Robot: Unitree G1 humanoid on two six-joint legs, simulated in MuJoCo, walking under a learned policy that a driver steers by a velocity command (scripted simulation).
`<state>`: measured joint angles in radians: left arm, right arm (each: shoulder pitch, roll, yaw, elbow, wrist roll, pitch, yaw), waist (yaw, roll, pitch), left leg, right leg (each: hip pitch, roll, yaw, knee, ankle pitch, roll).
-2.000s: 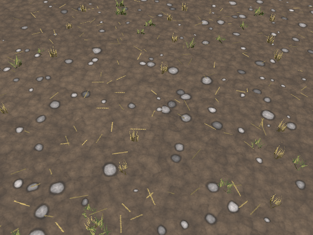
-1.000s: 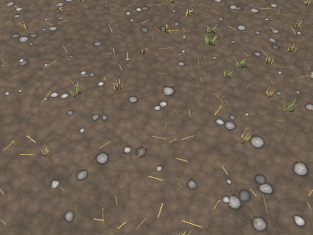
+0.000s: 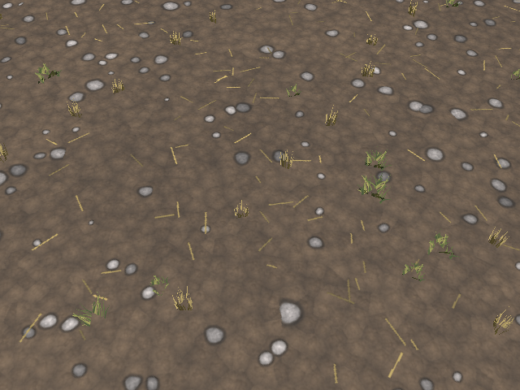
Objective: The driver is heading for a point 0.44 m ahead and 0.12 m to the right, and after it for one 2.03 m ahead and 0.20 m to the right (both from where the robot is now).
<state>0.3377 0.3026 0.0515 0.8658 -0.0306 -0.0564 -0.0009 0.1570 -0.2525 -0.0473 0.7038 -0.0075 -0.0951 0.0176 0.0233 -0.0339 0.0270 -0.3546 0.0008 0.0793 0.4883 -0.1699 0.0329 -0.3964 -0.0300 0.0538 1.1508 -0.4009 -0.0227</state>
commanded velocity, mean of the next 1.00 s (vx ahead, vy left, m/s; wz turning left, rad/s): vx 0.31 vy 0.00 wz -0.13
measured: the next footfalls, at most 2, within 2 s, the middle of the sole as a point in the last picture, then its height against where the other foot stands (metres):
right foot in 0.40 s outside the picture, level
left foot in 0.92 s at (278, 366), level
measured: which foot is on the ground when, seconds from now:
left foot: down 0.00-0.40, up 0.42-0.90, down 0.92-1.00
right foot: up 0.00-0.38, down 0.40-0.92, up 0.94-1.00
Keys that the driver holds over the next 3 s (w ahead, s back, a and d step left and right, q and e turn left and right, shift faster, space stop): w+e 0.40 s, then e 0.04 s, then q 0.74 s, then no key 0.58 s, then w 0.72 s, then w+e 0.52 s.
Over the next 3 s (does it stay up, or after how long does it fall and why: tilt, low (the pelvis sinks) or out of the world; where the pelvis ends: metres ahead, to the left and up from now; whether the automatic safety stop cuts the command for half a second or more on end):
stays up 0.97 -0.09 -0.01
